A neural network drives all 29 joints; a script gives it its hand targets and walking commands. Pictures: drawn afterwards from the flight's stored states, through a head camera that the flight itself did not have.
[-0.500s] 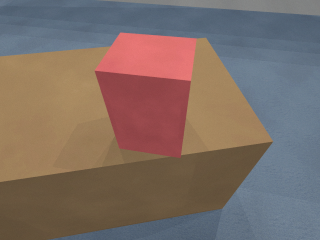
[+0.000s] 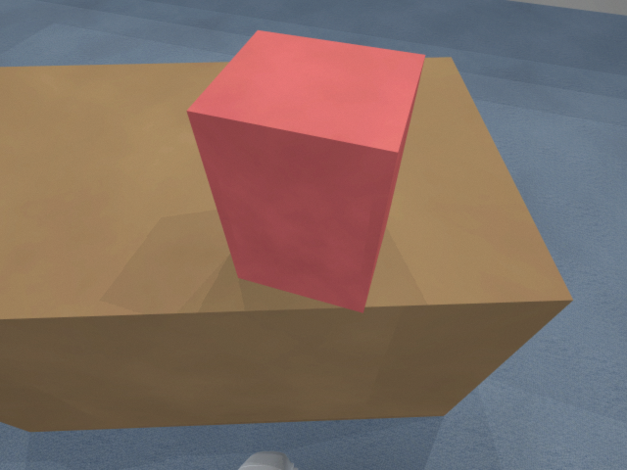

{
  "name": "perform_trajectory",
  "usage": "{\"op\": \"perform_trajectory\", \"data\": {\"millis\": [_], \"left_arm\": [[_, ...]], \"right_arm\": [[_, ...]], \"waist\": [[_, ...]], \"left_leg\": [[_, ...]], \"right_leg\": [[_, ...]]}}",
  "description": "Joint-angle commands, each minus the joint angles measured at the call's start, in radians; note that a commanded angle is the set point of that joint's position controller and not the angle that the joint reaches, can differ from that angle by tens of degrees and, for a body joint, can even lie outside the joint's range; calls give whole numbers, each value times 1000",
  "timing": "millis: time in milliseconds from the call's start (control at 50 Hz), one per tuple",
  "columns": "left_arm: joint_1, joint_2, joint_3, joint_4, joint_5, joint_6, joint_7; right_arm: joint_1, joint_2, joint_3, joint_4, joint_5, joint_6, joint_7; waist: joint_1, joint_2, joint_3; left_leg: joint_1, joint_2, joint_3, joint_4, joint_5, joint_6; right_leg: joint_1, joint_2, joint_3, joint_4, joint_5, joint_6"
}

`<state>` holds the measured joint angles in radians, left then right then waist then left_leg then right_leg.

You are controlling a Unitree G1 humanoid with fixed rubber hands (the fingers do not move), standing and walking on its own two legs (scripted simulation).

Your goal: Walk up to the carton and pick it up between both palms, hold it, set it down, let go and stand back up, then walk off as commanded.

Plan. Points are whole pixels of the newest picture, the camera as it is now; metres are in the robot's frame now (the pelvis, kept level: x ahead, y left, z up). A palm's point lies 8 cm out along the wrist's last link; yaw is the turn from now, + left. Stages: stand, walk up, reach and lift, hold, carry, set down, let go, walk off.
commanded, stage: walk up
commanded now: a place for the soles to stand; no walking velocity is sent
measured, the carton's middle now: (315, 185) +0.44 +0.03 +0.11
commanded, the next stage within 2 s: none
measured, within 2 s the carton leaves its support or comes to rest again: neither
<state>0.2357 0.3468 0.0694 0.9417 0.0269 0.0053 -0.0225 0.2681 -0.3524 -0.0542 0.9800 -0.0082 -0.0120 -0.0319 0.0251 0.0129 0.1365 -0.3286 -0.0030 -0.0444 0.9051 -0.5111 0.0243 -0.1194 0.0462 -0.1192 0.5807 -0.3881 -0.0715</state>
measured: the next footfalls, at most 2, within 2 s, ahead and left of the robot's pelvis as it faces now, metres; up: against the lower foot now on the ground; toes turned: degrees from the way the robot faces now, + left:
left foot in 0.08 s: +0.05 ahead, +0.13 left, +0.00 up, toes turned +0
right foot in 0.30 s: +0.07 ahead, -0.13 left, +0.00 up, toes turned +4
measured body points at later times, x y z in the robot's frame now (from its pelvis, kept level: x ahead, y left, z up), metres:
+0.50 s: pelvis +0.01 +0.00 -0.02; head +0.05 +0.00 +0.43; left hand +0.09 +0.31 -0.14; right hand +0.16 -0.29 -0.14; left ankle +0.01 +0.12 -0.72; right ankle +0.03 -0.15 -0.72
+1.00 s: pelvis -0.01 +0.01 -0.01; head +0.02 +0.02 +0.44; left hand +0.08 +0.32 -0.14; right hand +0.10 -0.27 -0.14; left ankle +0.01 +0.13 -0.72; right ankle +0.03 -0.13 -0.72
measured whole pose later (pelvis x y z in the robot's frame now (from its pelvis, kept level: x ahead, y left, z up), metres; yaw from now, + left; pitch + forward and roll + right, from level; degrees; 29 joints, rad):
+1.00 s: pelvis -0.01 +0.01 -0.01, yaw +3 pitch -6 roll -1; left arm 0.09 0.35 0.03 1.01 0.00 -0.01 0.01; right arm 0.11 -0.31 -0.04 1.02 -0.01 0.00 0.01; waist 0.01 -0.01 0.17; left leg -0.26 -0.03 -0.06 0.74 -0.37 0.02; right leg -0.26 -0.01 0.04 0.71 -0.35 0.04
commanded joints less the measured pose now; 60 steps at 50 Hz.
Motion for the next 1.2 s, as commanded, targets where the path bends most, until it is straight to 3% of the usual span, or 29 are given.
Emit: {"op": "perform_trajectory", "data": {"millis": [0, 80, 100, 120, 140, 180, 240, 280, 320, 340, 360, 380, 420, 500, 520, 540, 560, 580, 600, 660, 700, 720, 740, 760, 820, 880, 940, 1020, 1180], "left_arm": [[-7, 248, 48, -103, -5, -37, 29], [-104, 224, 31, -132, -37, -27, 29], [-95, 179, 22, -145, -51, -26, 25], [-65, 197, 30, -117, -47, -8, 32], [-72, 231, 34, -99, -45, 2, 41], [-39, 201, 19, -81, -53, -1, 39], [31, 186, 18, -45, -41, -18, 39], [94, 199, 26, -9, -25, -32, 47], [45, 310, 53, -25, 3, -54, 55], [-29, 368, 53, -55, -8, -57, 54], [-42, 360, 57, -57, -4, -59, 57], [-51, 334, 51, -52, -7, -64, 64], [-80, 302, 52, -82, -11, -67, 72], [-127, 293, 43, -112, -13, -50, 60], [-140, 250, 35, -129, -23, -43, 55], [-144, 188, 18, -142, -42, -42, 55], [-169, 224, 27, -112, -37, -30, 69], [-171, 241, 32, -108, -40, -33, 71], [-152, 223, 26, -94, -49, -32, 65], [-80, 205, 19, -49, -41, -49, 61], [-21, 218, 23, -10, -24, -65, 58], [-20, 285, 39, -8, -8, -73, 60], [-79, 341, 42, -28, -16, -74, 55], [-138, 331, 34, -40, -20, -69, 51], [-168, 272, 23, -47, -25, -52, 52], [-175, 218, 13, -34, -35, -32, 52], [-130, 206, 8, 3, -33, -40, 46], [-168, 238, 11, 18, -21, -46, 40], [-211, 227, 0, 57, -14, -52, 38]], "right_arm": [[-59, -196, -41, -121, -1, -32, 2], [74, -196, -58, -71, -17, -34, -1], [112, -284, -83, -76, -29, -42, -12], [43, -329, -72, -105, -19, -46, -12], [0, -320, -73, -105, -6, -50, -11], [-76, -244, -44, -119, 2, -44, -17], [-135, -225, -33, -120, -8, -35, -10], [-212, -225, -29, -134, -9, -16, 4], [-190, -181, -24, -152, 4, 6, 12], [-210, -217, -49, -148, 3, 23, 2], [-212, -243, -59, -133, 3, 27, 3], [-211, -229, -60, -140, 5, 26, 9], [-162, -204, -67, -143, 13, 19, 12], [-87, -195, -74, -116, -5, -3, 20], [-43, -216, -85, -106, -18, -16, 17], [-88, -310, -97, -130, -26, -24, 21], [-115, -330, -87, -133, -18, -30, 24], [-117, -294, -86, -132, -19, -35, 25], [-132, -259, -75, -131, -9, -35, 20], [-199, -240, -54, -127, -6, -29, 9], [-249, -220, -39, -136, -7, -18, 17], [-235, -183, -28, -141, 9, -18, 19], [-206, -209, -50, -126, 11, -4, 9], [-172, -218, -52, -92, 17, -1, 7], [-127, -210, -56, -63, 11, -13, 21], [-178, -254, -53, -68, -1, -26, 26], [-247, -237, -40, -69, -1, -26, 28], [-250, -218, -39, -44, -2, -14, 29], [-248, -193, -36, 9, 0, -9, 43]], "waist": [[17, -113, -47], [-94, -66, -132], [-115, 100, -215], [-91, 195, -213], [-70, 138, -166], [-36, 81, -94], [-10, 176, -135], [38, 153, -161], [10, -62, -146], [24, -153, -102], [26, -130, -72], [6, -85, -62], [-12, -150, -86], [-55, -220, -150], [-84, -120, -197], [-69, 115, -217], [-82, 169, -207], [-67, 100, -185], [-54, 54, -174], [6, 138, -156], [42, 128, -192], [28, 20, -229], [6, -38, -185], [-22, -69, -165], [-50, -71, -189], [-20, 1, -145], [16, 59, -147], [-6, 56, -133], [-23, -7, -118]], "left_leg": [[-101, 48, -19, -108, 24, 11], [285, 12, 23, -489, 424, 59], [395, 203, -278, -521, 645, 149], [289, 374, -543, -513, 754, 320], [184, 390, -539, -517, 653, 349], [146, 310, -349, -481, 618, 290], [94, 249, -210, -408, 730, 215], [25, 180, -111, -305, 683, 133], [-93, 17, -46, -80, 414, -7], [-46, -24, -55, 48, -66, -12], [-31, -22, -103, 160, -125, -6], [-63, -22, -134, 203, -109, -3], [-120, -2, -109, 133, -63, 5], [86, -2, -12, -352, 142, 18], [235, 37, -118, -475, 335, 50], [252, 205, -446, -470, 558, 152], [152, 318, -604, -466, 610, 291], [143, 310, -544, -461, 594, 294], [177, 275, -425, -415, 638, 267], [118, 221, -301, -349, 760, 193], [12, 142, -198, -251, 706, 94], [-79, 55, -146, -136, 599, 20], [5, 17, -49, -94, 311, -13], [92, 17, -46, -100, 174, -6], [174, 39, -135, -254, 426, 35], [59, 205, -375, -459, 481, 168], [-2, 172, -298, -452, 445, 129], [48, 73, -199, -430, 279, 38], [114, 62, -171, -493, 224, 25]], "right_leg": [[97, -388, 325, -170, 729, -150], [-93, -241, 131, 86, 747, -31], [-201, -107, 66, 361, 561, 52], [-223, 14, 150, 455, -195, 90], [-187, -45, 261, 492, -297, 93], [-233, -48, 259, 441, -266, 62], [-126, -66, 186, 229, -150, 61], [23, -82, 127, -53, 111, 56], [32, -295, 507, -207, 311, -38], [-134, -447, 618, -198, 484, -189], [-187, -453, 643, -170, 535, -240], [-157, -432, 581, -133, 596, -238], [-69, -389, 463, -58, 677, -194], [-96, -281, 315, 100, 647, -76], [-191, -214, 253, 247, 561, -18], [-323, -44, 131, 420, 239, 65], [-284, -20, 201, 437, -275, 78], [-279, -38, 244, 469, -315, 68], [-315, -43, 255, 453, -283, 58], [-198, -83, 174, 202, -105, 48], [23, -126, 236, -71, 229, 27], [122, -224, 450, -114, 373, -35], [-32, -359, 509, -94, 499, -148], [-137, -370, 505, -69, 516, -183], [-169, -222, 319, 10, 414, -67], [-118, -73, 176, 183, 141, 49], [-29, -94, 187, 65, 113, 35], [-86, -167, 284, -79, 133, -4], [-104, -183, 262, -211, 64, 20]]}}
